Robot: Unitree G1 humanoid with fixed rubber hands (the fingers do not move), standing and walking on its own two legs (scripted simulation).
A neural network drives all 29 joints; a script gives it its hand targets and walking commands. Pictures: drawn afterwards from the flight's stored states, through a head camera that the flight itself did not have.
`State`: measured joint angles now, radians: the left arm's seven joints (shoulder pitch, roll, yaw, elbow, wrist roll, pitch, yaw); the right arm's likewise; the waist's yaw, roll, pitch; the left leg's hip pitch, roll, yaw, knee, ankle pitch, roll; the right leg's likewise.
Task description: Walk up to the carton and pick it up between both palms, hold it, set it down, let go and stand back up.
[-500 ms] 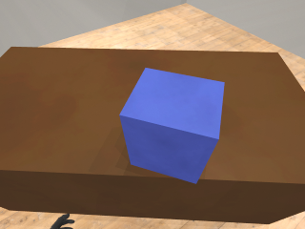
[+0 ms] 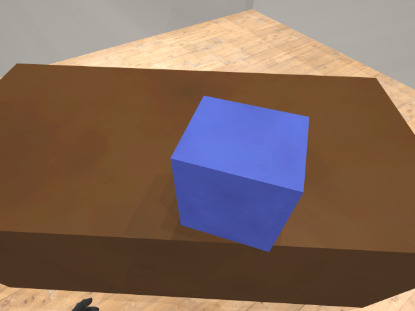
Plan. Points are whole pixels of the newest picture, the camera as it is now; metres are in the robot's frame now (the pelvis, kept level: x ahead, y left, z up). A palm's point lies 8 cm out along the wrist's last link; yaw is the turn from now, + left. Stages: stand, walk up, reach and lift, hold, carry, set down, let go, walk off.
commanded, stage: walk up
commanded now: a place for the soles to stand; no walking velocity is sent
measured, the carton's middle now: (237, 177) +0.40 -0.03 +0.01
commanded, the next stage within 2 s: reach and lift in 0.48 s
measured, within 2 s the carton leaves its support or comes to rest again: neither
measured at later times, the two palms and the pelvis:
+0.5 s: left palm out of the picture +0.11 +0.29 -0.12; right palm out of the picture +0.08 -0.31 -0.11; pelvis +0.01 +0.00 +0.00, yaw +0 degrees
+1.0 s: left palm (84, 300) +0.17 +0.27 -0.09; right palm out of the picture +0.15 -0.27 -0.08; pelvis +0.01 +0.00 +0.00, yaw +0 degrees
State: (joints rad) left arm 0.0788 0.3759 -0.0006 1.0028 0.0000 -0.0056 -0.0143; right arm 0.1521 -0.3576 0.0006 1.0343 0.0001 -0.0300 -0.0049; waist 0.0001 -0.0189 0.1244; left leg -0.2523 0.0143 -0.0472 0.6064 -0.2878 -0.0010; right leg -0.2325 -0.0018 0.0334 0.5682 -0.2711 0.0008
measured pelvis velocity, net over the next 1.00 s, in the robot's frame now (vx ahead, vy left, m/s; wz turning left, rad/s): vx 0.01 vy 0.00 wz -0.01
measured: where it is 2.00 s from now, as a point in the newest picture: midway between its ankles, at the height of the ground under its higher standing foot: outside the picture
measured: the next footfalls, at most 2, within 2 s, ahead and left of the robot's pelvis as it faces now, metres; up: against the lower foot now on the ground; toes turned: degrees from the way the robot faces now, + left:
none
